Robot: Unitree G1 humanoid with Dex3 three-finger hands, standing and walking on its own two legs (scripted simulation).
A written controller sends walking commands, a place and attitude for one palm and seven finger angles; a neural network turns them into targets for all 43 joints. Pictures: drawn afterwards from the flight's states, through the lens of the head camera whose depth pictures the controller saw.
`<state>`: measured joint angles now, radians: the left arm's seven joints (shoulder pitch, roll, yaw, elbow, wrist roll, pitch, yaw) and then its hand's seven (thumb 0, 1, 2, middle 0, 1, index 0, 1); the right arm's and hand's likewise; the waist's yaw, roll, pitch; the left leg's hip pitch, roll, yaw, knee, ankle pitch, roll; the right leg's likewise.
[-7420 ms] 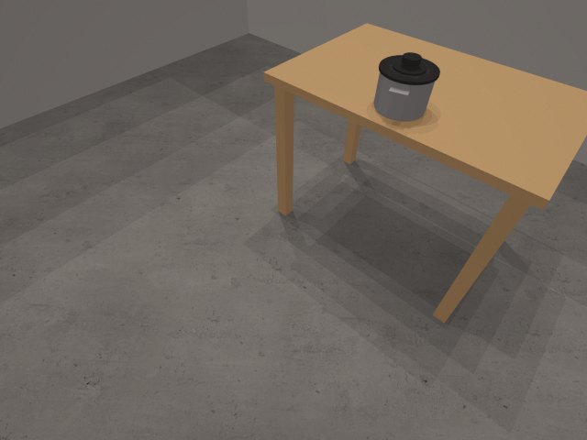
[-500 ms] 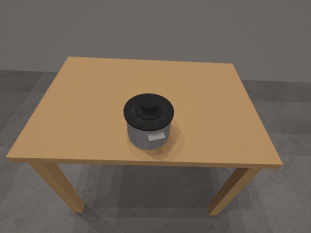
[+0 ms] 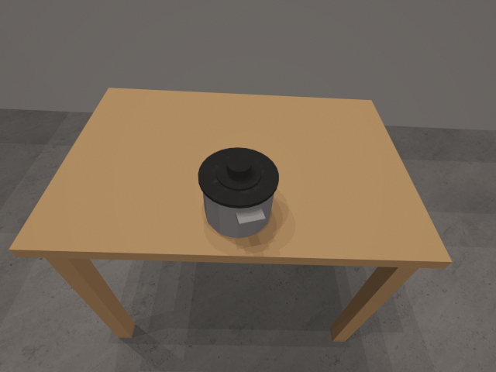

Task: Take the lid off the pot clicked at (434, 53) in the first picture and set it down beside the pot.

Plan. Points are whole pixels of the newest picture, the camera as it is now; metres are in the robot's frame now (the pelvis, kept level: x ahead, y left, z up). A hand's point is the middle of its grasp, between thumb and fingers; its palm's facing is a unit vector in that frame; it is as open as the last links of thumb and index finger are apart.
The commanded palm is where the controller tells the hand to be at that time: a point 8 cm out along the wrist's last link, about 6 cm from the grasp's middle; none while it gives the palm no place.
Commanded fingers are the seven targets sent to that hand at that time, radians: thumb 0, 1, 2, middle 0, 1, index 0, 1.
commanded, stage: shuffle to correct the standing spot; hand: left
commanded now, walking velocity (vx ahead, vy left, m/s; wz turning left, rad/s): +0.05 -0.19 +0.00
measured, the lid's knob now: (239, 166) +0.48 +0.06 +0.06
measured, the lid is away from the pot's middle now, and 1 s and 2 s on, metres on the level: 0.00 0.00 0.00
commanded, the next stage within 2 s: come to a stop and stand still in 0.76 s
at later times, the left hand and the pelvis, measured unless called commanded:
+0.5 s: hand out of the picture +0.02 +0.11 -0.19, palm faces +0.06 -0.99 -0.15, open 7.4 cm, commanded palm none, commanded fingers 0.00 0.90 0.90 -0.20 -0.30 -0.20 -0.30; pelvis +0.04 -0.05 -0.01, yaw +1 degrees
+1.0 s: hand out of the picture +0.02 +0.08 -0.18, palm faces +0.06 -0.97 -0.22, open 7.4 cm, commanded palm none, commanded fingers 0.00 0.90 0.90 -0.20 -0.30 -0.20 -0.30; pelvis +0.02 -0.10 -0.01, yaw +0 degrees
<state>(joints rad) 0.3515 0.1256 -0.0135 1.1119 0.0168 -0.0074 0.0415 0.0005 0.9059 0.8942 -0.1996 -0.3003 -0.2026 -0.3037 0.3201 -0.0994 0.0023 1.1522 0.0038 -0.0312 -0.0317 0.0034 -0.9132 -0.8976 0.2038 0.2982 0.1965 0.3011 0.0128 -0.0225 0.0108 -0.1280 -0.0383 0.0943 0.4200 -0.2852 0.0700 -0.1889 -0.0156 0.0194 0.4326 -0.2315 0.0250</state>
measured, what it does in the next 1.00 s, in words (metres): steps to the right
